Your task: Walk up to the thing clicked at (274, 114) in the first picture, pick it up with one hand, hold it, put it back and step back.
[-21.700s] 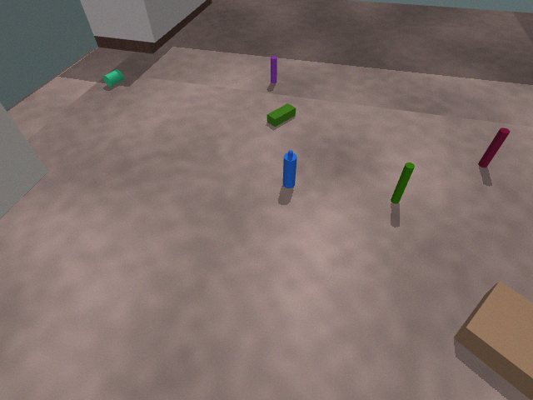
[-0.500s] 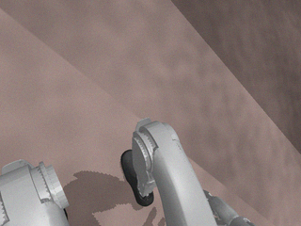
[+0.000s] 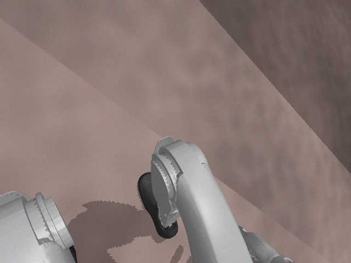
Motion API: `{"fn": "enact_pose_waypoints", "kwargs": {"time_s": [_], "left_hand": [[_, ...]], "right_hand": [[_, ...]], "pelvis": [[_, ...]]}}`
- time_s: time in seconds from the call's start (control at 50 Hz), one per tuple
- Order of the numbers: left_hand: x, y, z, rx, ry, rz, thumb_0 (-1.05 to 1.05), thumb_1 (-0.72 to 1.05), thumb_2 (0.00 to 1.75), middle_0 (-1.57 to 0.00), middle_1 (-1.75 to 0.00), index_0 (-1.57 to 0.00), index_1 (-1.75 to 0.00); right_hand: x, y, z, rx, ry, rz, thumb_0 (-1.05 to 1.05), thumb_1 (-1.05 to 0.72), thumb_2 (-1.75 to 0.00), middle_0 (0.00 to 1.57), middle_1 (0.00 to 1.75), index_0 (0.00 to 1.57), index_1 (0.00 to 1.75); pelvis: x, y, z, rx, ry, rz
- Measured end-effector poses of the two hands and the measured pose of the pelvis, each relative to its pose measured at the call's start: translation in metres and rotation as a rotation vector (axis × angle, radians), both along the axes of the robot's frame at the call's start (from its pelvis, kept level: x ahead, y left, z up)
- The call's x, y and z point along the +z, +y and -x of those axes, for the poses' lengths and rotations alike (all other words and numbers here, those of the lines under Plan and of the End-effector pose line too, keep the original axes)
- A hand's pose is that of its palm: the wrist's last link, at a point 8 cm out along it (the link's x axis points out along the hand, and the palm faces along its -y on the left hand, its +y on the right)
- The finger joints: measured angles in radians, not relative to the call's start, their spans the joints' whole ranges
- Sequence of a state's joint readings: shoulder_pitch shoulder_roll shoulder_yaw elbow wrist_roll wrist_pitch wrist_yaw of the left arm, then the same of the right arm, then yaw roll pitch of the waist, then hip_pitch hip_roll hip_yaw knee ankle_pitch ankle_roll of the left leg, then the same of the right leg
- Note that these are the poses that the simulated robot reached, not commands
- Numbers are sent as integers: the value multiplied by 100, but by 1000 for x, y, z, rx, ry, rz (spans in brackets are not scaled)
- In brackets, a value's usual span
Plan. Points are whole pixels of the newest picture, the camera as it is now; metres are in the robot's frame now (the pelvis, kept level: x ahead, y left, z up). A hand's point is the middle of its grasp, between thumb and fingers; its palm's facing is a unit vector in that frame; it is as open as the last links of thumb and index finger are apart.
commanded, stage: close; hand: left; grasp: from above
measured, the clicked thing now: out of the picture +0.47 +0.39 -0.28
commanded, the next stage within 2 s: settle in 1.76 s
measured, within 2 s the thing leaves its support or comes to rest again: neither
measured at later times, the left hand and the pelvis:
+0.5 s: hand out of the picture +0.45 +0.38 -0.24, palm faces -0.43 -0.16 -0.89, open 13.4 cm; pelvis +0.00 +0.00 +0.00, yaw +0 degrees
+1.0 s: hand out of the picture +0.46 +0.38 -0.24, palm faces -0.43 -0.16 -0.89, open 12.3 cm; pelvis +0.00 +0.00 +0.00, yaw -1 degrees
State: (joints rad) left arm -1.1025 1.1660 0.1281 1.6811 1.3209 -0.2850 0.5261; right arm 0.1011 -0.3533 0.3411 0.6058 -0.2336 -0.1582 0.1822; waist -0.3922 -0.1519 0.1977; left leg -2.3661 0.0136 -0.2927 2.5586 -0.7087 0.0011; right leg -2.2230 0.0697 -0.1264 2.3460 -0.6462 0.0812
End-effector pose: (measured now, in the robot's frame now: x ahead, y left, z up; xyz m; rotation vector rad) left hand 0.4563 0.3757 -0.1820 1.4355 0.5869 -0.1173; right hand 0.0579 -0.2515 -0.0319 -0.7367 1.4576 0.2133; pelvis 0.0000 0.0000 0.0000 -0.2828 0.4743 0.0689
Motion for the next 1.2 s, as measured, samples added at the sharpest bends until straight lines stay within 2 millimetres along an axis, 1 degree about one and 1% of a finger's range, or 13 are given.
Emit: {"fn": "enact_pose_waypoints", "kwargs": {"time_s": [0.28, 0.52, 0.64, 0.92, 1.2], "left_hand": [[2, 8, -1, 11, 14, -2, 0, -43, 94, -9, -107, -11, -105], [0, 5, 1, -15, 5, 8, 0, -39, 92, -11, -107, -14, -104], [1, 6, 0, -9, -1, 1, 0, -36, 91, -13, -106, -16, -103], [0, 8, -5, 12, 8, -2, 0, -28, 86, -19, -102, -22, -99], [-4, 7, -4, -10, 16, 10, 0, -14, 81, -28, -99, -32, -95]], "right_hand": [[2, -3, -7, 13, 0, 14, 0, -89, -90, 20, 30, 21, 30], [2, -2, -9, 29, 9, 20, 0, -89, -90, 20, 30, 21, 30], [1, -2, -8, 31, -1, 18, 0, -89, -89, 20, 30, 21, 30], [-1, 1, 0, 3, 18, 7, 0, -89, -89, 20, 30, 21, 30], [2, -1, 0, 8, 29, 30, 0, -89, -89, 20, 30, 21, 30]], "pelvis": [[2, 1, -1, 0, 5, 5], [2, 1, 0, -1, -3, 6], [1, 1, 1, -3, -5, 6], [1, 1, -1, -6, 4, 5], [1, 3, 0, -8, -1, 11]]}}
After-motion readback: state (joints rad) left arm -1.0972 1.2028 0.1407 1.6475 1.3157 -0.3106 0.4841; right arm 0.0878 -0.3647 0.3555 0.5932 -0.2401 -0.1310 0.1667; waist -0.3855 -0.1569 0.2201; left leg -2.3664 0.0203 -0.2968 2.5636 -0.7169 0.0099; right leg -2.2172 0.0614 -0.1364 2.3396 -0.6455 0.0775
